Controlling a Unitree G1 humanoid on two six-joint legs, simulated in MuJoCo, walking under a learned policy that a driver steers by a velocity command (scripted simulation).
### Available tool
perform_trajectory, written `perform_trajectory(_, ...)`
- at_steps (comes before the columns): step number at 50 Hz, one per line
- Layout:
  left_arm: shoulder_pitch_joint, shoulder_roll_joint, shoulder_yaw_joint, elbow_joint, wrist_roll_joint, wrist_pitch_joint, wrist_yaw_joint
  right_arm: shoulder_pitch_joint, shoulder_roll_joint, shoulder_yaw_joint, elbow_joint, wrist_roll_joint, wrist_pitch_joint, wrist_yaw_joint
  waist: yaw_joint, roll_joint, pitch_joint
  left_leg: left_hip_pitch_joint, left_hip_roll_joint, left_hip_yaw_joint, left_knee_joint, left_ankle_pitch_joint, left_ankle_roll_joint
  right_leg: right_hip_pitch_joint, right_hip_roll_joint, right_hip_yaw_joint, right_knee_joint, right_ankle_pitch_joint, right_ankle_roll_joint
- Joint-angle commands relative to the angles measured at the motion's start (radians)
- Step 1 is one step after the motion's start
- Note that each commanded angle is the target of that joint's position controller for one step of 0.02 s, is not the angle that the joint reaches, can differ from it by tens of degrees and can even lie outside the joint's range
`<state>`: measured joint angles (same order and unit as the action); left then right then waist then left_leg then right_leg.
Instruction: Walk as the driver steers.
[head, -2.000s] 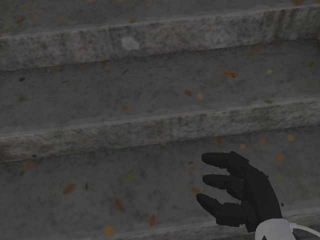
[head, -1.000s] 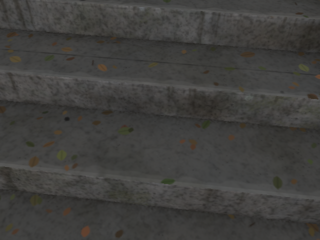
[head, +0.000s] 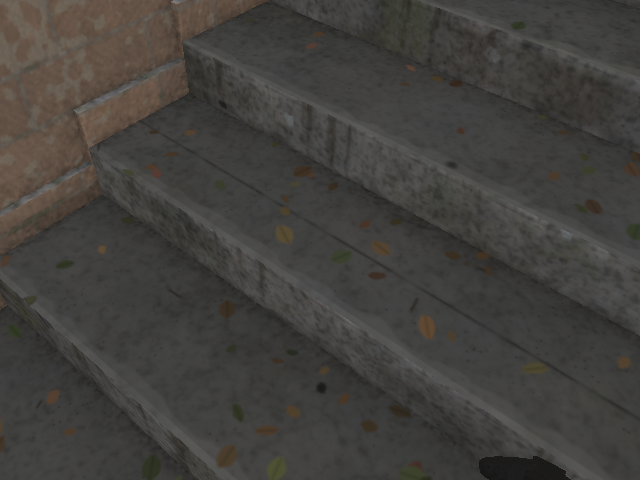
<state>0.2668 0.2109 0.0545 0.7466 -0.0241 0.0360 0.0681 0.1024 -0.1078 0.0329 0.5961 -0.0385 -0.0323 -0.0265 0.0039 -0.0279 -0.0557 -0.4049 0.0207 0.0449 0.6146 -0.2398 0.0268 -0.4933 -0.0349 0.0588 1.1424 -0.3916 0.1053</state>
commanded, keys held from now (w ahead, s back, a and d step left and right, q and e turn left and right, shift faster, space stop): e+shift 0.28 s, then w+e+shift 0.26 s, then w+shift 0.36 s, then w+q+shift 0.10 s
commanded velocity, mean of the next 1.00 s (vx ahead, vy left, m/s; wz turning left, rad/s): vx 0.50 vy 0.00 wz -0.56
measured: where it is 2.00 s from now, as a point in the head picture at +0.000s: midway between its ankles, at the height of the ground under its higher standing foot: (618, 199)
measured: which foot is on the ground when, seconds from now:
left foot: down 0.00-0.12, up 0.14-0.42, down 0.44-0.92, up 0.94-1.00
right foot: up 0.00-0.08, down 0.10-0.42, up 0.44-0.88, down 0.90-1.00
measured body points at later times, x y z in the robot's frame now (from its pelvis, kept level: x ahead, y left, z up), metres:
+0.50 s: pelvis +0.04 -0.03 -0.01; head +0.05 -0.01 +0.44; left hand +0.31 +0.12 -0.09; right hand +0.06 -0.33 -0.08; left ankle +0.07 +0.05 -0.73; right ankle -0.06 -0.14 -0.65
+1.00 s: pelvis +0.24 -0.24 +0.09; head +0.23 -0.22 +0.54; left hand +0.52 -0.17 +0.01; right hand +0.09 -0.43 -0.05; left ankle +0.20 -0.01 -0.46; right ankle +0.23 -0.33 -0.57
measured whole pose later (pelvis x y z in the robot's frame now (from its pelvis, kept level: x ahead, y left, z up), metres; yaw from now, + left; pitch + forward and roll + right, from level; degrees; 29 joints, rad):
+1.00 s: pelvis +0.24 -0.24 +0.09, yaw -34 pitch +2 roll -2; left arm 0.14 0.21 -0.01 0.66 0.01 -0.07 -0.04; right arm 0.47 -0.18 0.00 0.93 0.02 -0.10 0.02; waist -0.02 0.01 -0.08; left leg -0.41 0.01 -0.19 1.52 -0.04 0.15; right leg -0.59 -0.01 -0.19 1.04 -0.48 -0.08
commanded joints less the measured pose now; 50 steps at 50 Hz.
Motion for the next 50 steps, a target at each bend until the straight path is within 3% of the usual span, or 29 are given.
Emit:
perform_trajectory(1,-0.041,0.039,-0.005,-0.096,0.007,-0.019,-0.033,-0.006,-0.206,-0.077,-0.062,0.01,0.014,-0.027,-0.046,0.209,-0.044,0.177,0.258,-0.207,-0.207,0.172,0.215,0.011,-0.006,-0.086,-0.242,-0.117,-0.019)
perform_trajectory(3,-0.018,0.063,0.001,-0.104,0.012,-0.018,-0.054,-0.008,-0.23,-0.092,-0.067,0.028,0.029,-0.035,-0.027,0.219,-0.046,0.186,0.277,-0.186,-0.168,0.217,0.212,0.069,-0.002,-0.112,-0.397,-0.021,-0.058)
perform_trajectory(5,0.005,0.086,0.014,-0.107,0.032,-0.011,-0.061,-0.011,-0.21,-0.094,-0.055,0.053,0.032,-0.014,0.004,0.171,-0.018,0.136,0.212,-0.081,-0.057,0.177,0.112,0.15,0.035,-0.101,-0.595,0.218,-0.124)
perform_trajectory(7,0.016,0.238,0.054,-0.161,0.047,-0.005,-0.045,-0.043,-0.135,-0.082,-0.096,0.031,0.013,0.002,-0.014,-0.279,0.026,-0.276,-0.019,0.092,0.352,-0.212,-0.12,0.361,-0.197,0.387,-0.683,0.761,-0.351)
perform_trajectory(8,0.076,0.213,0.052,-0.187,0.058,-0.012,-0.049,-0.154,-0.13,-0.077,-0.117,0.039,0.006,0.008,0.079,-0.266,-0.017,-0.355,-0.052,-0.044,0.536,-0.377,-0.136,0.389,-0.238,0.476,-0.725,0.721,-0.448)
perform_trajectory(10,-0.004,0.152,0.041,-0.208,0.045,0.0,-0.034,-0.134,-0.123,-0.069,-0.105,0.053,0.01,0.021,0.031,-0.072,-0.021,-0.38,-0.046,-0.086,0.543,-0.293,-0.132,0.38,-0.145,0.378,-0.709,0.456,-0.378)
perform_trajectory(12,-0.057,0.166,0.043,-0.242,0.02,0.024,-0.013,-0.186,-0.104,-0.057,-0.127,0.039,0.014,0.013,0.033,-0.084,0.009,-0.395,-0.067,-0.039,0.412,-0.285,-0.146,0.371,-0.128,0.378,-0.669,0.471,-0.335)
perform_trajectory(14,-0.119,0.164,0.039,-0.286,0.034,0.017,-0.01,-0.138,-0.113,-0.052,-0.121,0.04,0.002,0.026,0.005,-0.142,-0.079,-0.271,-0.077,-0.066,0.385,-0.243,-0.122,0.353,-0.125,0.383,-0.635,0.684,-0.329)
perform_trajectory(16,-0.051,0.18,0.049,-0.284,0.018,-0.003,-0.007,-0.064,-0.17,-0.062,-0.101,0.04,-0.012,0.029,0.018,-0.128,-0.156,-0.177,-0.083,-0.079,0.339,-0.192,-0.082,0.324,-0.124,0.44,-0.71,0.248,-0.329)
perform_trajectory(18,-0.067,0.186,0.047,-0.286,-0.006,-0.027,-0.029,0.014,-0.206,-0.088,-0.082,0.074,-0.019,0.028,-0.027,-0.154,-0.049,-0.025,-0.077,-0.084,0.236,-0.249,-0.05,0.134,-0.102,0.504,-0.819,-0.334,-0.328)
perform_trajectory(20,-0.177,0.131,0.021,-0.307,-0.007,-0.039,-0.053,0.123,-0.199,-0.107,-0.046,0.096,-0.033,0.009,-0.12,-0.156,0.048,0.226,-0.052,-0.063,-0.036,-0.089,-0.021,-0.051,-0.041,0.455,-0.773,-0.332,-0.303)
perform_trajectory(21,-0.204,0.078,0.004,-0.309,-0.005,-0.051,-0.063,0.242,-0.202,-0.124,0.0,0.091,-0.038,0.002,-0.174,-0.107,0.061,0.423,-0.017,-0.09,-0.169,-0.003,-0.01,-0.183,0.017,0.369,-0.621,-0.278,-0.274)
perform_trajectory(22,-0.229,0.009,-0.016,-0.316,-0.011,-0.07,-0.083,0.378,-0.24,-0.142,0.048,0.063,-0.047,0.01,-0.205,0.096,0.006,0.627,0.104,-0.254,-0.206,-0.05,-0.018,-0.338,0.153,0.169,-0.155,-0.184,-0.212)
perform_trajectory(23,-0.133,-0.004,-0.019,-0.339,-0.034,-0.089,-0.088,0.272,-0.318,-0.14,-0.002,-0.015,-0.067,0.021,-0.082,0.242,-0.022,0.595,0.344,-0.747,-0.337,-0.222,0.068,-0.522,0.162,0.197,0.182,-0.139,-0.192)
perform_trajectory(24,-0.042,0.061,-0.009,-0.308,-0.049,-0.091,-0.096,0.182,-0.312,-0.145,-0.045,-0.017,-0.082,0.014,-0.025,0.258,-0.041,0.516,0.44,-0.928,-0.422,-0.624,0.133,-0.592,0.055,0.18,0.426,-0.03,-0.159)
perform_trajectory(26,-0.078,0.072,-0.013,-0.285,-0.007,-0.082,-0.083,0.155,-0.225,-0.108,-0.017,0.021,-0.071,-0.001,-0.035,0.103,0.099,0.435,0.361,-0.655,-0.377,-0.502,0.091,-0.733,0.023,0.131,0.783,0.164,-0.121)
perform_trajectory(29,-0.191,-0.035,-0.061,-0.299,-0.024,-0.093,-0.093,0.306,-0.103,-0.052,0.112,-0.028,-0.055,0.014,-0.064,0.092,0.156,0.348,0.257,-0.343,-0.309,-0.238,0.072,-0.867,0.04,0.119,1.149,0.227,-0.153)
perform_trajectory(33,-0.265,-0.148,-0.126,-0.306,-0.024,-0.086,-0.121,0.449,-0.081,-0.033,0.253,-0.009,-0.047,0.039,-0.051,0.092,0.207,0.296,0.261,-0.216,-0.326,-0.258,0.074,-1.091,0.031,0.124,1.252,0.223,-0.176)
perform_trajectory(36,-0.364,-0.138,-0.152,-0.351,-0.008,-0.073,-0.108,0.392,-0.1,-0.014,0.283,0.007,-0.053,0.026,-0.011,0.075,0.237,0.018,0.206,-0.071,-0.437,-0.221,0.068,-0.948,0.003,0.02,0.972,0.323,-0.141)
perform_trajectory(38,-0.456,-0.128,-0.171,-0.394,-0.023,-0.07,-0.096,0.463,-0.134,-0.012,0.321,0.03,-0.064,-0.005,-0.038,0.122,0.228,-0.015,0.26,-0.089,-0.642,-0.207,0.14,-0.85,-0.051,-0.095,0.79,0.265,-0.13)
perform_trajectory(40,-0.55,-0.106,-0.179,-0.431,-0.011,-0.09,-0.115,0.511,-0.14,-0.007,0.382,0.067,-0.056,-0.015,-0.042,0.092,0.139,0.143,0.245,0.024,-0.739,0.125,0.137,-0.584,-0.096,-0.233,0.459,0.187,-0.194)
perform_trajectory(41,-0.54,-0.111,-0.181,-0.44,-0.014,-0.11,-0.123,0.48,-0.19,-0.011,0.39,0.07,-0.064,-0.008,-0.006,0.151,0.092,0.11,0.242,0.065,-0.715,0.604,0.141,-0.285,-0.074,-0.289,0.245,0.173,-0.238)
perform_trajectory(43,-0.369,-0.02,-0.124,-0.402,0.001,-0.115,-0.127,0.536,-0.327,-0.034,0.415,0.039,-0.06,-0.004,0.111,0.31,-0.101,0.352,0.294,0.089,-0.392,1.78,0.166,0.025,0.098,-0.354,0.176,-0.127,-0.269)
perform_trajectory(44,-0.194,0.085,-0.07,-0.352,-0.013,-0.103,-0.123,0.479,-0.381,-0.052,0.392,0.021,-0.049,-0.004,0.214,0.357,-0.147,0.476,0.286,0.06,-0.175,1.913,0.162,0.105,0.149,-0.32,-0.067,-0.152,-0.289)
perform_trajectory(45,0.019,0.168,-0.029,-0.28,0.0,-0.09,-0.117,0.409,-0.403,-0.07,0.35,0.016,-0.047,-0.01,0.293,0.364,-0.206,0.376,0.282,-0.017,0.097,1.767,0.145,0.329,0.09,-0.079,-0.234,-0.097,-0.324)
perform_trajectory(46,0.226,0.25,0.004,-0.167,0.037,-0.083,-0.105,0.386,-0.226,-0.043,0.27,0.029,-0.079,0.013,0.25,-0.049,-0.309,-0.09,0.096,-0.084,0.512,0.942,0.114,0.708,-0.13,0.478,-0.491,-0.28,-0.43)
perform_trajectory(47,0.325,0.267,0.014,-0.088,0.057,-0.085,-0.079,0.319,-0.175,-0.044,0.268,0.039,-0.129,0.048,0.227,-0.247,-0.423,-0.262,-0.089,-0.306,0.954,0.171,0.118,0.723,-0.286,0.932,-0.875,-0.485,-0.413)
perform_trajectory(48,0.247,0.147,-0.013,-0.055,0.048,-0.102,-0.082,0.212,-0.124,-0.066,0.194,0.071,-0.138,0.069,0.165,-0.11,-0.213,-0.433,-0.082,-0.406,1.219,0.152,0.136,0.541,-0.333,0.872,-0.904,-0.503,-0.33)
perform_trajectory(50,0.142,-0.073,-0.072,0.074,0.05,-0.116,-0.123,-0.006,0.03,-0.009,0.044,0.08,-0.113,0.077,0.058,-0.019,0.069,-0.665,-0.035,-0.317,1.522,0.197,0.184,0.262,-0.303,0.48,-0.774,-0.156,-0.252)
